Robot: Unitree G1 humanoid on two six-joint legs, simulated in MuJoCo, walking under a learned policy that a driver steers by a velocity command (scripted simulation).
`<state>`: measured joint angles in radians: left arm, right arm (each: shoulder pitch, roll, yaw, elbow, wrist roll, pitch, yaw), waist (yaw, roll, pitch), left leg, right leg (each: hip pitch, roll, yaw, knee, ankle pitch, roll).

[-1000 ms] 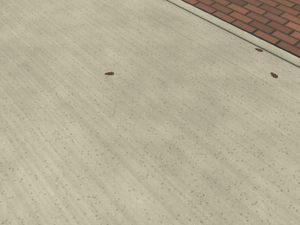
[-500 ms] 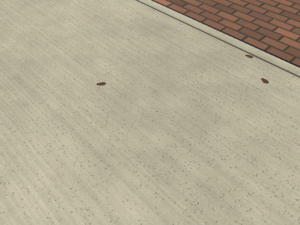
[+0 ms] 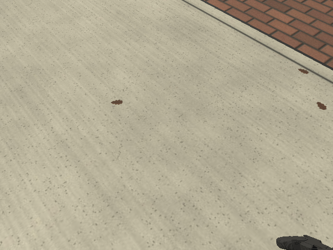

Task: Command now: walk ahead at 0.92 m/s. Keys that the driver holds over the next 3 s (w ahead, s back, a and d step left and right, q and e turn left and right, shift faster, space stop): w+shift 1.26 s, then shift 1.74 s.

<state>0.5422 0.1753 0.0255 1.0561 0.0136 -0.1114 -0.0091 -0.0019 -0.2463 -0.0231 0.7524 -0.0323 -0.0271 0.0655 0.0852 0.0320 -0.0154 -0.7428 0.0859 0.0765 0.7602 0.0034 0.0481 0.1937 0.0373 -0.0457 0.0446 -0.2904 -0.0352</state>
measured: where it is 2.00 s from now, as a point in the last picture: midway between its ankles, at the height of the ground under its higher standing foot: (184, 62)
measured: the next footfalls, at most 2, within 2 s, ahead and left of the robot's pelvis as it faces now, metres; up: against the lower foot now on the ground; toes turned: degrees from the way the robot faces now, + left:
left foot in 0.12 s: +0.30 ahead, +0.10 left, +0.00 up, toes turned +4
right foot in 0.58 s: +0.77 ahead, -0.05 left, +0.00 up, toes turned -3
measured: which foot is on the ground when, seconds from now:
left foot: up 0.00-0.10, down 0.12-0.60, up 0.62-1.00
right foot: down 0.00-0.14, up 0.16-0.56, down 0.58-1.00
